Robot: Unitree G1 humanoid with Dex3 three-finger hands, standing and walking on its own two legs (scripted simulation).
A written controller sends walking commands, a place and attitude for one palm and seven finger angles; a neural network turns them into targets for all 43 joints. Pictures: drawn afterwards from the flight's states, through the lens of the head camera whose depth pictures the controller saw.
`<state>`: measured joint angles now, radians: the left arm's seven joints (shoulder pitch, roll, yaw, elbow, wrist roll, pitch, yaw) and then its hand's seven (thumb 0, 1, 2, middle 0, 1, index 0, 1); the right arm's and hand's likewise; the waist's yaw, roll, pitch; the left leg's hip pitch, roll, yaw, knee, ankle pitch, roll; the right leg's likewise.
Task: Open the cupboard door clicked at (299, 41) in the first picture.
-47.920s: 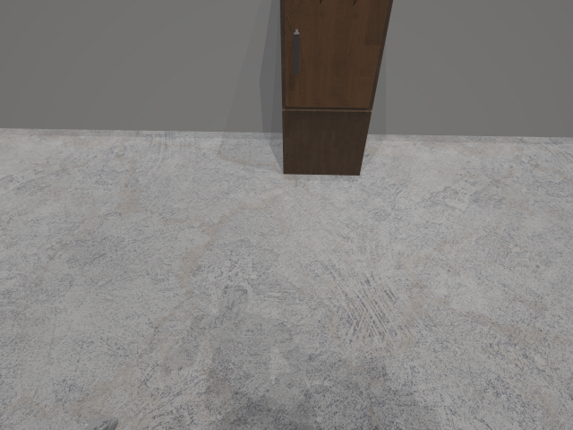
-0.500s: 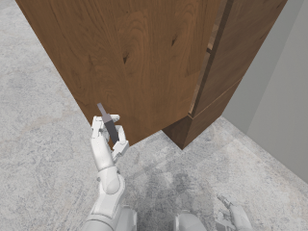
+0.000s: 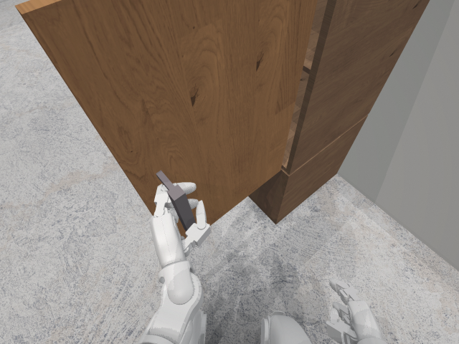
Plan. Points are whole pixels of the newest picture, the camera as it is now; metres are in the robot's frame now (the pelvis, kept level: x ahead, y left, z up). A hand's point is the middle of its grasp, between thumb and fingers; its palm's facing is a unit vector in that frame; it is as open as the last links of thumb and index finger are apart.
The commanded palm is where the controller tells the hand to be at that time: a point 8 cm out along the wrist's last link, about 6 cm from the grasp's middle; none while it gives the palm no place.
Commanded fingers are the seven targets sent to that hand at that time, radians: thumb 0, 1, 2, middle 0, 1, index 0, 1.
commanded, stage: open thumb and fingers to let go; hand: left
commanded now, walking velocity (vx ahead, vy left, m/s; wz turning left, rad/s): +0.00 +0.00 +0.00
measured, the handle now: (178, 205) +0.35 +0.11 +0.02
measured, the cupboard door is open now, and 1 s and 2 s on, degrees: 91 92 91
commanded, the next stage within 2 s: slide the hand sideways off the handle in 0.64 s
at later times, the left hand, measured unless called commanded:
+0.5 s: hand (196, 224) +0.31 +0.07 +0.02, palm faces +0.33 -0.94 -0.03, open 14.2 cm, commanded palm +0.27 +0.11 +0.02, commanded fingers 0.00 -0.50 0.30 -0.19 -0.55 -0.19 -0.55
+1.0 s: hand (190, 247) +0.27 +0.08 +0.02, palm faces -0.12 -0.99 +0.03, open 16.3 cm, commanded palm +0.25 +0.12 +0.02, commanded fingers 0.00 -0.50 0.30 -0.15 -0.30 -0.15 -0.30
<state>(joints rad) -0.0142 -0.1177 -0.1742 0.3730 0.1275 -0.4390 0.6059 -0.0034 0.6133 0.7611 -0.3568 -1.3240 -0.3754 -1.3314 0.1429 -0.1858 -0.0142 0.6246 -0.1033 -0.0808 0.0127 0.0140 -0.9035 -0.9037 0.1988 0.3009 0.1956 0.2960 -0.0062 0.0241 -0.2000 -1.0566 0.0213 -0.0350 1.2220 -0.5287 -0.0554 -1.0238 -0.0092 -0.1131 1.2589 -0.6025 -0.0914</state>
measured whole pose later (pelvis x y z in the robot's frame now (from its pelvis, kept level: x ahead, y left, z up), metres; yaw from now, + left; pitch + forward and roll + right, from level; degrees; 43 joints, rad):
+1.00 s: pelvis -0.02 +0.04 -0.01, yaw -2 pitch +19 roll -1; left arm 0.04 0.02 -0.23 0.27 -0.04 -0.49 0.12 -0.02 -0.50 0.30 -0.18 -0.35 -0.14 -0.37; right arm 0.20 -0.23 -0.01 0.52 -0.03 -0.03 0.02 0.01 -0.90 -0.90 0.20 0.30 0.20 0.30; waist 0.00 0.05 -0.17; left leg -1.09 0.01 -0.01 1.29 -0.54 0.00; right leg -1.04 -0.02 -0.08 1.29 -0.59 -0.04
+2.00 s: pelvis +0.00 +0.04 -0.03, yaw -2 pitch +21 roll -2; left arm 0.53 0.13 -0.09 -0.15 -0.13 -0.47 -0.08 -0.02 -0.49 0.30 -0.15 -0.30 -0.15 -0.30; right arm 0.20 -0.22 0.00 0.43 -0.02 -0.06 -0.02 0.02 -0.90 -0.90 0.20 0.30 0.20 0.30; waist 0.02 0.04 -0.20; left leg -1.16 0.02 -0.03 1.39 -0.61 0.00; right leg -1.10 -0.01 -0.10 1.37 -0.64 -0.04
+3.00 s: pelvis +0.04 +0.05 +0.10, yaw -2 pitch +1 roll -1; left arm 0.59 0.33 0.17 -0.41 -0.04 -0.02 0.14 -0.01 0.19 0.59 -0.18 -0.31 -0.18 -0.30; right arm 0.25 -0.23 0.06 0.53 0.02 -0.10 -0.12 0.02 -0.90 -0.90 0.20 0.30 0.20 0.30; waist 0.06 0.07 -0.08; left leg -0.31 0.00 0.02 0.67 -0.37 0.02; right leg -0.26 -0.01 -0.06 0.63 -0.38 0.00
